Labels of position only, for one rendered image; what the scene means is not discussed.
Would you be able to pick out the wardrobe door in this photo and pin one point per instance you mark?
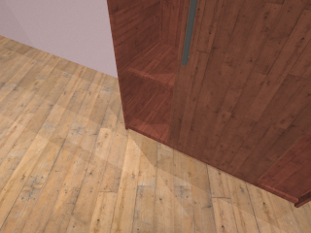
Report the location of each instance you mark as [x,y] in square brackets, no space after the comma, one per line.
[244,98]
[292,173]

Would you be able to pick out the handle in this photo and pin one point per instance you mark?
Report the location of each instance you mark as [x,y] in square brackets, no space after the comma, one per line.
[191,18]

